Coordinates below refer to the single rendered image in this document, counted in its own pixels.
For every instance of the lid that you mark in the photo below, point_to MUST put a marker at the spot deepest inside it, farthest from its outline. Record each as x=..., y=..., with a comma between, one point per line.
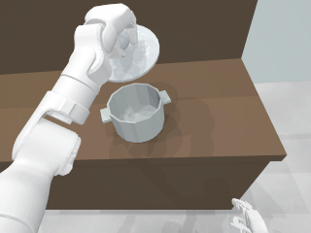
x=139, y=59

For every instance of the robot right hand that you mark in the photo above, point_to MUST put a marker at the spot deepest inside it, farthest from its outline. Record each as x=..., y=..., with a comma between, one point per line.
x=253, y=221

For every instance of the pot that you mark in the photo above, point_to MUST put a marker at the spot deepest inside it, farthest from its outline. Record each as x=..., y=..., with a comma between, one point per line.
x=137, y=112

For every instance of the robot left hand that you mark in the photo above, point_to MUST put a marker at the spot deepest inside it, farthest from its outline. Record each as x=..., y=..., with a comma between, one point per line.
x=122, y=18

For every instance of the knob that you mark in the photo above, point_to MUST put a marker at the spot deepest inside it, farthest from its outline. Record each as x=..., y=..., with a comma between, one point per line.
x=123, y=39

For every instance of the left robot upper arm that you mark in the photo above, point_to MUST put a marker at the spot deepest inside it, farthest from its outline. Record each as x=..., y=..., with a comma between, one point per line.
x=49, y=150

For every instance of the left robot forearm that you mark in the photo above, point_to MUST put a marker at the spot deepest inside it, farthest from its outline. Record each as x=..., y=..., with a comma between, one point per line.
x=88, y=68

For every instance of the table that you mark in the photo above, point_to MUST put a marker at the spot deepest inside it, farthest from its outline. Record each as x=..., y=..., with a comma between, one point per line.
x=216, y=138

